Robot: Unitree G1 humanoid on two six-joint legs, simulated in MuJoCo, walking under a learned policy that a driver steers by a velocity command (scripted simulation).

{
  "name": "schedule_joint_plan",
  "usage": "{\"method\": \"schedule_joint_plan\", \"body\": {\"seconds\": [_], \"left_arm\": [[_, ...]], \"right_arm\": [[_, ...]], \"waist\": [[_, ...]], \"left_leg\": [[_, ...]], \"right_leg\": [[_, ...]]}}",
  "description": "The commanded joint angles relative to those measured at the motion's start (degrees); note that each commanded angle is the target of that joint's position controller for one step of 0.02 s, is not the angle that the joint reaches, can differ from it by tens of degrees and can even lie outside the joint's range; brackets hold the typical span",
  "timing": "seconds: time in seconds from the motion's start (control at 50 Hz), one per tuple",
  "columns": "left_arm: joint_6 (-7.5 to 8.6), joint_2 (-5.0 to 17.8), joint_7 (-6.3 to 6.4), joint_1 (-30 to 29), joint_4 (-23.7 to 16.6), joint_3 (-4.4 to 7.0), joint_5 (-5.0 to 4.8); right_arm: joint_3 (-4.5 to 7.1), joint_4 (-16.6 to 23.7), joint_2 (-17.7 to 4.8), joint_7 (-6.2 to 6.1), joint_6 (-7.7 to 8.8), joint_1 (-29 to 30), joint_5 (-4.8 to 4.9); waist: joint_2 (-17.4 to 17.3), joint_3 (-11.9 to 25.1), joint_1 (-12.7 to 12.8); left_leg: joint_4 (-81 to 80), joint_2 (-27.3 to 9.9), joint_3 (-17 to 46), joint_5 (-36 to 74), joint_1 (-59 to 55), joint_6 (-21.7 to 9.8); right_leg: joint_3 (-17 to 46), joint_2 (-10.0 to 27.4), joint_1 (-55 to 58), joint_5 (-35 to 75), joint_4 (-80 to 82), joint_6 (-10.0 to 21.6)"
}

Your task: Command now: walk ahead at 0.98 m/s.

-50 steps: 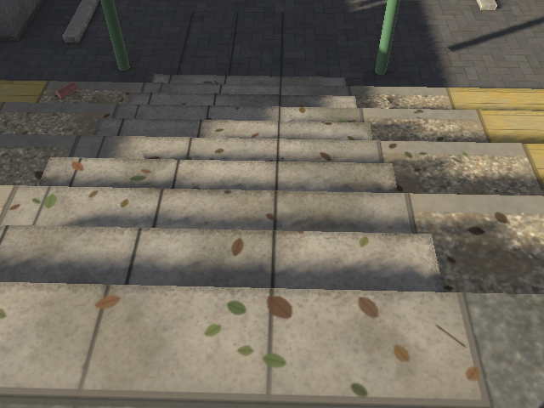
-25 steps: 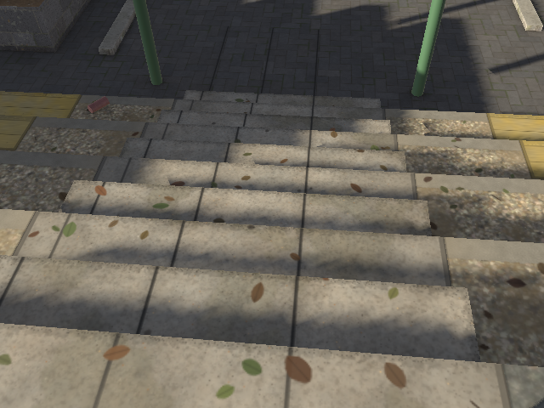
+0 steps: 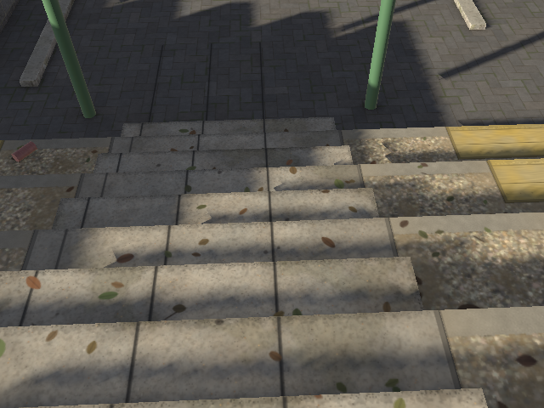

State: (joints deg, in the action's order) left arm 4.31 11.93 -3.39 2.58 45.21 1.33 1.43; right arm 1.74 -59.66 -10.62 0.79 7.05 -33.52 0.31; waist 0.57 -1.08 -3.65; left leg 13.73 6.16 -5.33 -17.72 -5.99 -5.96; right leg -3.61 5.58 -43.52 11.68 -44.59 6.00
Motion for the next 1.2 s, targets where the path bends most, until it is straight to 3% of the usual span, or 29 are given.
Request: {"method": "schedule_joint_plan", "body": {"seconds": [0.02,0.06,0.1,0.14,0.2,0.24,0.28,0.32,0.4,0.46,0.5,0.54,0.56,0.58,0.62,0.68,0.72,0.76,0.8,0.82,0.86,0.88,0.92,0.94,1.02,1.1,1.12,1.16,1.2], "left_arm": [[1.34,3.98,0.27,5.23,0.03,1.00,-0.69],[2.33,6.32,1.32,4.75,0.10,1.79,0.69],[1.80,11.30,2.74,25.03,6.33,4.55,0.48],[2.26,12.41,2.64,32.31,7.27,5.90,0.16],[3.60,8.34,3.57,21.16,6.78,5.02,0.74],[5.70,8.45,4.99,8.96,4.73,4.53,0.02],[6.65,10.59,4.95,2.58,5.56,5.40,-0.31],[9.57,5.74,4.58,1.97,6.94,4.11,-1.87],[6.81,7.43,5.65,2.86,10.61,4.16,-0.43],[2.11,9.99,5.94,-2.99,7.29,4.58,0.19],[2.76,0.46,4.22,1.39,-3.64,0.85,3.61],[1.99,8.57,2.96,4.08,2.00,2.63,4.61],[2.02,5.45,2.64,9.00,0.68,2.14,4.55],[1.49,9.83,3.04,8.66,2.25,3.11,3.55],[0.56,13.06,3.18,-6.98,0.43,4.21,0.97],[0.45,3.72,1.16,-8.10,-2.41,1.59,2.23],[-0.21,0.80,1.00,-5.12,-4.10,0.47,-0.14],[0.26,2.74,2.07,10.72,-0.10,1.52,-1.01],[0.71,6.99,4.49,36.14,6.12,4.34,-1.50],[1.05,8.84,4.66,37.22,8.04,5.00,-0.41],[2.14,8.60,2.33,25.09,4.41,3.95,1.43],[2.75,4.24,1.49,26.07,5.06,3.28,0.77],[5.21,7.37,2.45,26.59,8.24,3.36,1.30],[5.88,4.11,3.65,19.21,6.81,1.74,1.78],[3.20,14.43,2.96,13.95,4.18,4.09,-1.10],[1.44,8.90,2.97,31.07,7.91,3.27,1.11],[0.38,7.13,2.43,33.91,8.52,2.93,1.23],[-0.50,6.54,2.00,30.22,5.53,2.16,0.68],[0.48,10.57,2.55,18.35,3.37,3.58,1.38]], "right_arm": [[0.79,3.61,-7.57,-0.88,1.97,5.38,0.70],[0.67,3.08,-8.43,-2.07,0.87,4.16,-0.37],[2.07,4.37,-13.20,-2.92,-0.79,9.23,-2.17],[-0.21,6.07,-3.47,-0.87,-1.65,3.63,2.27],[2.15,10.25,-11.99,-1.54,-1.26,18.48,-2.24],[2.13,13.50,-9.23,0.06,-2.64,21.47,-3.39],[2.44,8.92,-6.38,1.95,-5.21,4.01,-3.97],[1.44,9.34,-3.13,2.82,-4.83,4.87,-1.52],[2.53,9.22,-8.26,2.81,-6.54,6.49,-2.44],[5.21,4.02,-11.99,2.26,-6.54,-10.78,-2.49],[1.35,2.28,-10.12,0.29,-4.62,-10.37,1.28],[2.49,6.85,-12.25,-1.42,-4.12,-0.47,0.14],[5.32,8.49,-23.03,-2.66,-3.97,4.78,-1.71],[5.32,7.33,-20.66,-2.62,-2.99,5.17,-2.61],[3.34,6.44,-13.15,-1.93,-2.13,1.37,-3.32],[1.70,6.46,-9.74,-2.78,-2.07,5.73,-0.69],[2.01,6.23,-10.75,-2.19,-2.85,5.98,0.23],[2.09,6.80,-10.14,-1.60,-2.81,10.19,-0.53],[3.31,8.16,-13.07,-0.73,-2.55,19.76,-1.61],[2.80,9.38,-7.22,-1.30,-2.71,21.15,-1.16],[1.10,14.69,-2.99,-2.93,-2.61,10.39,1.29],[0.86,12.38,-2.76,-3.07,-3.29,13.51,-1.78],[0.67,17.44,-3.44,-2.18,-3.58,23.15,-4.34],[0.74,20.88,-5.49,-1.41,-3.88,32.68,-2.87],[2.13,11.20,-8.32,3.33,-6.07,12.02,-3.53],[0.67,16.91,-8.10,1.98,-1.87,38.25,-3.45],[0.87,15.02,-8.28,1.34,-0.21,31.88,-3.41],[4.86,10.02,-17.19,-0.18,1.29,8.76,-2.56],[4.55,8.88,-15.06,-1.28,2.15,10.75,-5.25]], "waist": [[-4.51,-3.98,6.44],[-5.39,-2.95,5.92],[-7.13,5.89,15.90],[20.78,15.87,15.72],[-3.35,-0.70,9.94],[-0.92,-6.37,2.26],[2.56,2.46,-7.32],[-1.46,0.44,-8.12],[1.77,-6.12,-6.80],[-12.71,-5.12,-17.78],[-20.81,-6.04,-0.88],[7.52,-1.45,1.36],[-13.49,1.81,5.53],[-9.06,0.78,4.76],[7.55,-3.96,0.27],[1.65,-2.81,-0.74],[-3.27,-1.39,-1.15],[-4.49,1.99,5.33],[1.20,9.76,22.65],[6.25,3.59,21.47],[8.50,3.80,5.12],[1.88,-1.65,6.73],[10.41,-7.78,4.98],[2.71,-16.61,1.74],[4.36,-2.10,-7.05],[2.68,-7.66,8.33],[-0.30,-3.90,6.75],[-19.99,14.09,-6.11],[-8.39,5.38,-8.34]], "left_leg": [[-1.00,-9.94,0.12,36.99,18.41,0.50],[7.12,-12.58,1.39,50.51,6.59,0.11],[35.91,-15.01,2.89,62.48,0.86,-1.58],[82.14,-2.48,2.62,9.80,48.13,4.51],[60.99,-12.22,12.77,-5.84,55.07,0.81],[40.44,-13.29,10.74,-0.84,42.26,2.47],[49.25,-8.64,-2.53,17.14,15.73,1.88],[34.45,-8.39,0.08,49.41,5.68,2.76],[26.46,-6.05,-4.84,44.35,4.25,0.29],[5.97,-9.90,6.75,31.22,-1.99,-10.96],[24.28,-10.68,27.19,58.25,-5.07,-8.49],[14.69,-15.59,40.01,34.37,3.55,-13.75],[12.98,-22.58,63.54,27.36,8.99,-22.52],[12.66,-25.20,72.25,22.51,8.31,-25.91],[17.58,-18.23,54.84,8.33,16.76,-19.63],[24.92,-2.67,36.48,2.44,35.38,-10.06],[27.71,-0.91,32.75,6.04,41.18,-8.07],[42.08,0.83,28.28,12.61,42.19,-6.08],[73.64,3.36,21.24,27.71,46.51,-4.18],[99.01,8.17,16.62,-11.35,56.94,-2.83],[97.47,-1.70,12.86,-11.77,73.58,-2.98],[94.89,-3.35,12.33,-9.89,73.73,-2.90],[83.69,-8.86,22.12,-8.53,80.74,-1.27],[60.03,-10.30,23.36,1.61,70.37,1.28],[53.67,-7.34,2.89,22.86,19.25,2.34],[31.55,-8.41,3.59,22.10,40.95,3.38],[25.30,-6.77,4.38,17.86,26.75,2.97],[14.30,-25.43,36.89,-16.34,-7.67,-1.36],[16.52,-24.71,29.18,1.74,-5.64,-0.29]], "right_leg": [[-0.39,-2.74,24.93,16.52,6.40,3.56],[-2.81,-6.44,23.20,10.85,10.65,5.62],[-0.54,-6.82,34.34,-2.34,9.66,6.74],[35.53,12.56,70.14,-36.22,24.12,14.11],[27.90,11.24,49.70,-31.89,23.49,6.55],[15.98,6.78,29.22,-31.16,27.14,1.32],[7.53,5.57,14.64,-30.81,24.21,3.78],[-4.93,-0.53,2.18,-44.37,18.13,-2.63],[-10.13,-0.42,9.02,-33.94,3.91,-3.97],[-9.54,-7.11,9.79,-33.96,-48.75,-3.59],[4.43,-6.25,-15.15,-43.01,-44.80,-2.25],[7.83,-3.01,-5.32,-37.96,-26.18,-6.60],[11.26,-3.58,-7.40,-42.67,-27.91,-8.51],[14.31,-2.28,-10.92,-44.26,-32.05,-9.67],[15.10,-0.77,-8.15,-23.86,-16.30,-9.70],[8.12,-6.74,17.41,8.44,3.43,-6.51],[4.97,-9.63,31.50,7.94,5.57,-6.42],[5.93,-10.54,44.96,9.45,4.50,-6.34],[5.14,-6.63,67.77,9.85,15.35,-6.79],[12.23,2.37,68.61,11.61,19.90,-3.02],[31.64,18.38,67.59,11.02,10.86,3.17],[30.18,16.96,57.22,1.59,15.05,6.93],[45.27,23.75,42.82,-26.63,20.34,11.56],[37.83,16.84,21.58,-37.18,27.06,6.92],[19.71,8.33,-0.39,-23.53,20.99,6.53],[19.46,2.55,30.04,-23.24,4.05,5.19],[15.85,-0.59,25.94,-15.18,-6.09,3.73],[6.02,-4.70,-1.08,-38.59,-36.28,-2.11],[8.52,-2.45,-9.30,-40.39,-32.38,-3.82]]}}
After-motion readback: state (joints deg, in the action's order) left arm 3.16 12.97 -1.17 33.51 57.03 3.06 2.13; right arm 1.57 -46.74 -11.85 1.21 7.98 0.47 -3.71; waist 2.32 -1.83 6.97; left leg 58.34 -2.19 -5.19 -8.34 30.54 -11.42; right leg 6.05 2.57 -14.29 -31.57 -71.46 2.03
